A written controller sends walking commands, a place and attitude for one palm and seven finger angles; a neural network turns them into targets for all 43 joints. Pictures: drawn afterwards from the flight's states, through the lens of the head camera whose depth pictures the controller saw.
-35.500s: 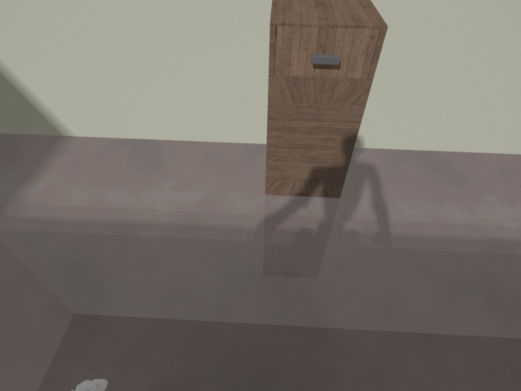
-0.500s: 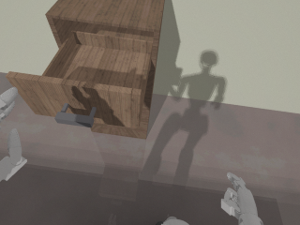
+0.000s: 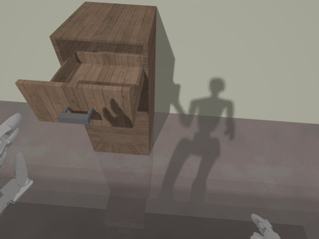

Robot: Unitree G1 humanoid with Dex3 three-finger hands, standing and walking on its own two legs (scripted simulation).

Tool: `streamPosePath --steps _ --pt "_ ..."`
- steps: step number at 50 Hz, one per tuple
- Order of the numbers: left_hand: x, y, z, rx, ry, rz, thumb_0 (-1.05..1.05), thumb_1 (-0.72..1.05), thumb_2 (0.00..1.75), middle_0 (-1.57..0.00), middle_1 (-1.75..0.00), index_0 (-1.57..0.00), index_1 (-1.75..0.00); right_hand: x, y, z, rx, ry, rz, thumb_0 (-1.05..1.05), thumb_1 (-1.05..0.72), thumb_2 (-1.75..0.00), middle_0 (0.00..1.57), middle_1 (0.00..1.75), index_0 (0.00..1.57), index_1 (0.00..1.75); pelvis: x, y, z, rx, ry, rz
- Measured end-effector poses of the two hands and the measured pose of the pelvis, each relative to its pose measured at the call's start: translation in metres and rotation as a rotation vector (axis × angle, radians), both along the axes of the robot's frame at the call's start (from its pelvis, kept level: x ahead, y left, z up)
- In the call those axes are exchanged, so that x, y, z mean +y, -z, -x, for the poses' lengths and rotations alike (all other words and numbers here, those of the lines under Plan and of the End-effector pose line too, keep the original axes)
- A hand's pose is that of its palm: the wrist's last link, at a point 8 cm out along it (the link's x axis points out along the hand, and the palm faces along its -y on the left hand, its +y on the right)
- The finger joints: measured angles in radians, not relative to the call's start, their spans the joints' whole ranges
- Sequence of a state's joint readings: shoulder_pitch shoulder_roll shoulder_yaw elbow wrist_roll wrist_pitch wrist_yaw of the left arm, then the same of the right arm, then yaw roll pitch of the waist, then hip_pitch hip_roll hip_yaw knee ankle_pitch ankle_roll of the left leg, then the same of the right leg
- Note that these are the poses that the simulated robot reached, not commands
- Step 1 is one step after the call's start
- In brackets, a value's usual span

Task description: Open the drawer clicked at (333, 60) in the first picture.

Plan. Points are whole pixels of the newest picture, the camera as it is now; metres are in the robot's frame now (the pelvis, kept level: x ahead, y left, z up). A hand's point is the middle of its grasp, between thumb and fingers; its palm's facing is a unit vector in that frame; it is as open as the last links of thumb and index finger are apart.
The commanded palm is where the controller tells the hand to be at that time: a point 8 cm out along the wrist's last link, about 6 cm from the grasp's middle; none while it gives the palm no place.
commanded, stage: stop stepping back and stand still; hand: left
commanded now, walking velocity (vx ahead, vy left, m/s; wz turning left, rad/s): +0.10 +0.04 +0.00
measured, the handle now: (76, 113) +0.50 +0.28 +0.00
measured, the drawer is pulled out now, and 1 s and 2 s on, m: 0.30 0.30 0.30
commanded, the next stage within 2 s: let the arm hang, fingers relaxed in 0.30 s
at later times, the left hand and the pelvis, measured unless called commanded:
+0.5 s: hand (42, 198) +0.21 +0.26 +0.04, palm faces +0.22 -0.87 -0.44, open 7.4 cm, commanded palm none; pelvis +0.00 +0.02 -0.01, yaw +2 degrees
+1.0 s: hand out of the picture -0.02 +0.21 -0.16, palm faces +0.02 -0.97 -0.25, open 7.3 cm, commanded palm none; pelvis +0.00 +0.02 +0.00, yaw +1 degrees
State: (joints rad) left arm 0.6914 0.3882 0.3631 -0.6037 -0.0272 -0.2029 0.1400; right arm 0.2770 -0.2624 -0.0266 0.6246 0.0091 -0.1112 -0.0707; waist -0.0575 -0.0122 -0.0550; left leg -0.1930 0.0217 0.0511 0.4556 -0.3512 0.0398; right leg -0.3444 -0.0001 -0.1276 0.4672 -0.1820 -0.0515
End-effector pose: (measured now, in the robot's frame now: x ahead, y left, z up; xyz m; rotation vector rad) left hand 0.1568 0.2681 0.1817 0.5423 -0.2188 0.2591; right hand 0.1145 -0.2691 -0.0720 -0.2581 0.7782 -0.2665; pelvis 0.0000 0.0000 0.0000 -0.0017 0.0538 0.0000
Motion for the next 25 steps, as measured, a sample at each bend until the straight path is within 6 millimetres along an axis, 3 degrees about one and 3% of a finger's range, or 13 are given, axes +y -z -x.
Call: streamPosePath --steps 5,12,20,22,25 --pt "0.000 -0.005 0.016 -0.026 0.002 -0.023 0.01 0.89 0.90 -0.21 -0.31 -0.21 -0.31 -0.002 -0.006 0.001 -0.040 -0.020 0.015 0.01 -0.91 -0.90 0.20 0.30 0.20 0.30 -0.001 0.001 0.007 -0.041 -0.002 -0.023" --pt "0.007 -0.025 0.022 -0.162 -0.033 -0.051 0.01 0.89 0.90 -0.21 -0.31 -0.22 -0.31 0.022 0.003 -0.025 -0.094 -0.067 -0.058 0.01 -0.91 -0.90 0.20 0.30 0.20 0.30 0.003 0.004 0.005 -0.055 -0.016 0.006" --pt "0.024 0.002 0.008 -0.079 -0.079 0.050 0.01 0.89 0.90 -0.21 -0.30 -0.21 -0.31 0.062 -0.004 -0.043 -0.108 -0.118 -0.100 0.01 -0.90 -0.90 0.20 0.30 0.21 0.30 0.014 0.001 -0.002 -0.060 -0.005 -0.008" --pt "0.027 0.030 -0.006 0.027 -0.061 0.049 0.01 0.89 0.90 -0.20 -0.30 -0.21 -0.30 0.067 0.005 -0.047 -0.095 -0.159 -0.123 0.01 -0.90 -0.90 0.20 0.30 0.21 0.30 0.016 0.002 -0.004 -0.046 -0.025 -0.007" --pt "0.035 0.118 -0.022 0.386 -0.117 0.163 0.00 0.90 0.90 -0.20 -0.30 -0.20 -0.30 0.066 0.029 -0.045 0.018 -0.185 -0.143 0.01 -0.90 -0.90 0.20 0.30 0.21 0.30 0.020 0.007 -0.004 -0.031 -0.040 -0.017"
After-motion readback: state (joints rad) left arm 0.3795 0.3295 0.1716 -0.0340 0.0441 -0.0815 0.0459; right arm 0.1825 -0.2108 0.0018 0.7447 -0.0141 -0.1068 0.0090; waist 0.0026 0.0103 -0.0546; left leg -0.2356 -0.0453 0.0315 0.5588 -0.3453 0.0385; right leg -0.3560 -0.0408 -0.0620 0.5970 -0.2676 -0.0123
